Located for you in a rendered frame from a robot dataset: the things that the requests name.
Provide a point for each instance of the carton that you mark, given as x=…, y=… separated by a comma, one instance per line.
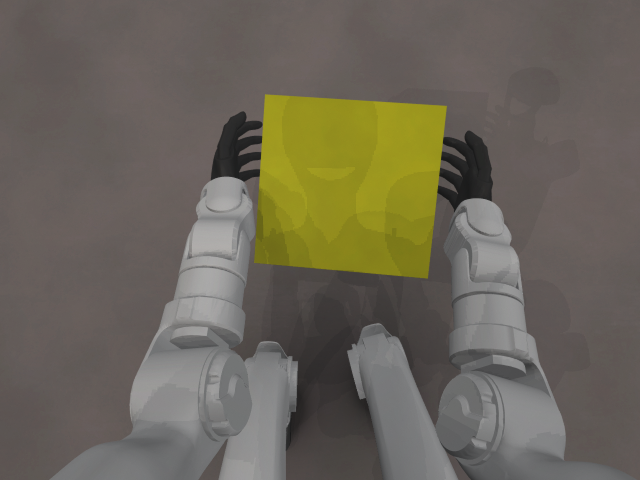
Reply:
x=348, y=185

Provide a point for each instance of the right robot thigh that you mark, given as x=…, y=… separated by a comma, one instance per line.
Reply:
x=406, y=439

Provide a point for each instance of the right robot hand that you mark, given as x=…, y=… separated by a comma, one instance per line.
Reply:
x=476, y=170

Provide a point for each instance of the left robot foot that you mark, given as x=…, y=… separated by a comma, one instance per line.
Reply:
x=288, y=434

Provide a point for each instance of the robot right forearm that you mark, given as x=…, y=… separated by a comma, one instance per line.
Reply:
x=490, y=332

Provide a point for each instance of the robot left upper arm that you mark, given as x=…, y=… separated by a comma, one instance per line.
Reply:
x=185, y=403

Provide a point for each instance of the robot right upper arm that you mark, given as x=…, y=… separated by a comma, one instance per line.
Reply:
x=499, y=429

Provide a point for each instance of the left robot hand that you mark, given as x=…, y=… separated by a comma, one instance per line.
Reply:
x=226, y=162

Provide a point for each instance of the robot left forearm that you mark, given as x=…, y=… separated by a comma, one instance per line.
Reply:
x=207, y=307

